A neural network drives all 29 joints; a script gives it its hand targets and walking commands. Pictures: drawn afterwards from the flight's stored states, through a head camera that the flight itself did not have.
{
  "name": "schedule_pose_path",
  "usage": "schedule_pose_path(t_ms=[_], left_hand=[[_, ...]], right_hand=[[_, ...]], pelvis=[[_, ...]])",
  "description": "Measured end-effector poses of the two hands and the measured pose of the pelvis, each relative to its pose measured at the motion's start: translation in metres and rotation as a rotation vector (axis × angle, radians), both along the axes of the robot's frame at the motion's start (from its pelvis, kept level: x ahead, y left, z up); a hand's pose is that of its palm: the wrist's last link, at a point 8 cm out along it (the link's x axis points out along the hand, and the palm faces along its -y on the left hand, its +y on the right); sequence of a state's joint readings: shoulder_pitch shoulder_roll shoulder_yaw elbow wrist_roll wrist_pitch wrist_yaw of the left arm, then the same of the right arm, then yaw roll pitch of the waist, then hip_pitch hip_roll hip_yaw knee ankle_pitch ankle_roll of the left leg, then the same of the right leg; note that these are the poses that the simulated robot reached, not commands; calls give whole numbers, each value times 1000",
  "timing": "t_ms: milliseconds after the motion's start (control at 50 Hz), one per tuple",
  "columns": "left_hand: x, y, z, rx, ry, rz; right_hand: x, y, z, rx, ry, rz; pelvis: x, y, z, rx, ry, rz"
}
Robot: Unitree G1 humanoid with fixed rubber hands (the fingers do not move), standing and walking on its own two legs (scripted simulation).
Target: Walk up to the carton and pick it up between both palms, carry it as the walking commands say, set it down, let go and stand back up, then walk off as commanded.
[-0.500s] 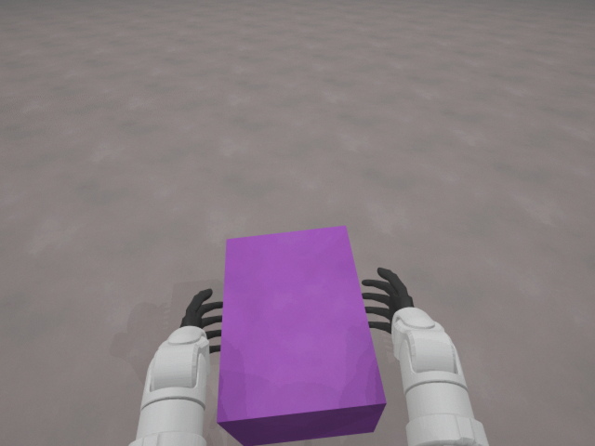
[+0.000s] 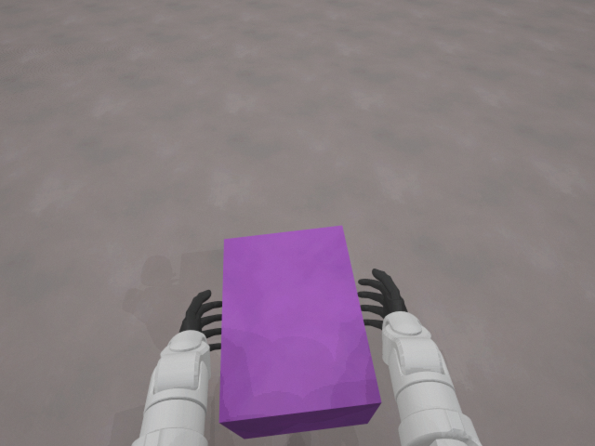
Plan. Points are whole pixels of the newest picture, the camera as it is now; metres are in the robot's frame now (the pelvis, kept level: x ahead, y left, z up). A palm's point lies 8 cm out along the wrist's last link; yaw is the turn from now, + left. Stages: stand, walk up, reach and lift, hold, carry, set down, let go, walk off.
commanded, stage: set down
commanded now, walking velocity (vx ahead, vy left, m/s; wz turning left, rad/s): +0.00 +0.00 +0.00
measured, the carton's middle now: (294, 329) +0.33 +0.03 -0.09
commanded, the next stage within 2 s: none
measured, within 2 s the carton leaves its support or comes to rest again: neither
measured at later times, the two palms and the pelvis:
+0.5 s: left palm (201, 359) +0.28 +0.19 -0.11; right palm (371, 331) +0.34 -0.10 -0.09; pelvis -0.05 +0.02 -0.05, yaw -2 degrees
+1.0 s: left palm (215, 364) +0.32 +0.18 -0.21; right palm (362, 341) +0.37 -0.10 -0.20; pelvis -0.05 +0.01 -0.12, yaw -2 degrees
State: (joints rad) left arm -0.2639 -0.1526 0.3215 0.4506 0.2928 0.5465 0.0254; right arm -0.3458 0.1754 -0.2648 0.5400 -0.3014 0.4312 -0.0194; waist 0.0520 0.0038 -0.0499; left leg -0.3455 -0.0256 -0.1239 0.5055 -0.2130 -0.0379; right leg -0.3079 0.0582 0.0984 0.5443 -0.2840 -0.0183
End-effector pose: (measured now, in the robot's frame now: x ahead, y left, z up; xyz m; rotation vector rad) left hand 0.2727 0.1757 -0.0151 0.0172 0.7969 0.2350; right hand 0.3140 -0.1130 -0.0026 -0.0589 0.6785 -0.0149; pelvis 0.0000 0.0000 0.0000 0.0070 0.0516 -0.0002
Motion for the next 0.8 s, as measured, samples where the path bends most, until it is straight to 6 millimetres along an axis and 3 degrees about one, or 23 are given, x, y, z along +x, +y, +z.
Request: schedule_pose_path(t_ms=[200, 480, 800], left_hand=[[6, 3, -33, -31, -42, 41], [10, 11, -93, -65, -46, 101], [37, 3, -154, -47, -39, 91]], right_hand=[[2, 6, -29, -1, -27, -45], [22, 18, -84, -7, -20, -35], [47, 7, -150, 16, -2, -39]], pelvis=[[-22, 5, -15, -2, 122, -18], [-53, 19, -45, -8, 319, -28], [-49, 17, -88, 11, 545, -37]])
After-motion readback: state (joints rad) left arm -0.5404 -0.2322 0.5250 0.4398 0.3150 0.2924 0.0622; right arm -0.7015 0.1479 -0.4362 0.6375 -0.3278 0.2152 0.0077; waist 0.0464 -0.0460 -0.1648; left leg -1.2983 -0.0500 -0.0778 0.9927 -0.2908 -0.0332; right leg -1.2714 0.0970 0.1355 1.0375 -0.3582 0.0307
